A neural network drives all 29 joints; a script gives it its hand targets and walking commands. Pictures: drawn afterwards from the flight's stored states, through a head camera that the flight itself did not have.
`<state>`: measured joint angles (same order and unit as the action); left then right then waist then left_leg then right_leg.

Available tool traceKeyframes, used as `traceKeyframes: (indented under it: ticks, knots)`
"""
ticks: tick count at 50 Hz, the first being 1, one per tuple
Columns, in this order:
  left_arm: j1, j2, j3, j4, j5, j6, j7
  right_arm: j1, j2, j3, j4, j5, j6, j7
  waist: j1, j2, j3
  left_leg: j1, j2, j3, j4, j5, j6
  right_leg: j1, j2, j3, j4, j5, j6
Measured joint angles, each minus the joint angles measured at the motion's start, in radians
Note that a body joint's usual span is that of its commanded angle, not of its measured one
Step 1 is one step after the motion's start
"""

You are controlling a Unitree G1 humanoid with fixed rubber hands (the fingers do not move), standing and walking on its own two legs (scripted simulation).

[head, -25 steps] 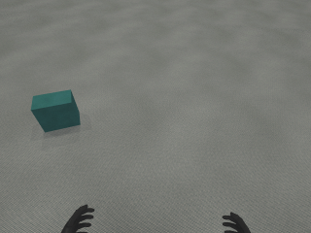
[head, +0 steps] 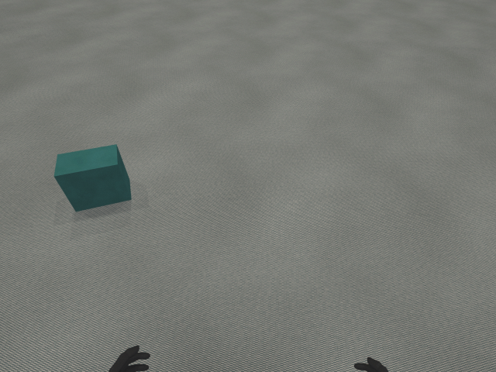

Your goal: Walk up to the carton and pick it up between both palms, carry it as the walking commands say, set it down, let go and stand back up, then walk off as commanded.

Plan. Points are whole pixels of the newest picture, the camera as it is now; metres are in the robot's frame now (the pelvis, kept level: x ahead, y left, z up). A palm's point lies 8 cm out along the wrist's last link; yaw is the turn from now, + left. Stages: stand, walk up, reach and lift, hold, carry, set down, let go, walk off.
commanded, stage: stand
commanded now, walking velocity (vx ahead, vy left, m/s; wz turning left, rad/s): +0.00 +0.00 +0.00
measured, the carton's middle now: (96, 178) +1.16 +0.84 -0.63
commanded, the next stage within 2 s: walk up in 1.86 s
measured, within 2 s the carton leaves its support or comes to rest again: neither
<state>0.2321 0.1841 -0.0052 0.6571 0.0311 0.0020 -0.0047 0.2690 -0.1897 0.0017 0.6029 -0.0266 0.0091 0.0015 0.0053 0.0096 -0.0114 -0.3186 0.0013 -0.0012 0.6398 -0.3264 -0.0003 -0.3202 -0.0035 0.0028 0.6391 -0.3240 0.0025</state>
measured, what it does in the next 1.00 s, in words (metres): stands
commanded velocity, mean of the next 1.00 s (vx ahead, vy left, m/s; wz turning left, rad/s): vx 0.00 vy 0.00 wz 0.00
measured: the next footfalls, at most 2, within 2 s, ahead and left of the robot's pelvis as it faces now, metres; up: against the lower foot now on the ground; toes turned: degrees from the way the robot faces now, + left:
none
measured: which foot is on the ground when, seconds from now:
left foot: down 0.00-1.00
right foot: down 0.00-1.00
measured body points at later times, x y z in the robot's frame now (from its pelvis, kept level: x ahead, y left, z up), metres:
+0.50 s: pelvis +0.00 -0.01 +0.00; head +0.00 -0.01 +0.45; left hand +0.13 +0.22 -0.11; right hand +0.12 -0.24 -0.11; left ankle +0.01 +0.12 -0.72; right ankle +0.01 -0.12 -0.72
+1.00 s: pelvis +0.01 -0.01 +0.00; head +0.01 -0.02 +0.45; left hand +0.13 +0.22 -0.11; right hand +0.12 -0.25 -0.11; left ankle +0.01 +0.12 -0.72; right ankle +0.01 -0.12 -0.72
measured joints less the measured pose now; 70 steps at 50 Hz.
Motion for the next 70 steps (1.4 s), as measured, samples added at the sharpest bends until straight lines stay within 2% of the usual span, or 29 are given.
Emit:
traceKeyframes:
  ticks: [43,70]
  knots:
    - [-0.003,-0.006,0.015,0.073,-0.006,-0.003,0.005,0.028,-0.001,-0.02,0.039,0.002,-0.005,-0.012,-0.002,0.003,0.007,0.031,0.01,-0.006,-0.044,0.015,-0.014,0.027,0.01,-0.006,-0.034,0.009,-0.015]
    - [0.008,0.007,0.024,0.138,-0.008,-0.001,0.013,0.053,0.001,-0.028,0.113,0.003,-0.004,-0.02,0.001,0.004,0.014,0.064,0.017,-0.011,-0.09,0.04,-0.021,0.06,0.017,-0.011,-0.079,0.032,-0.023]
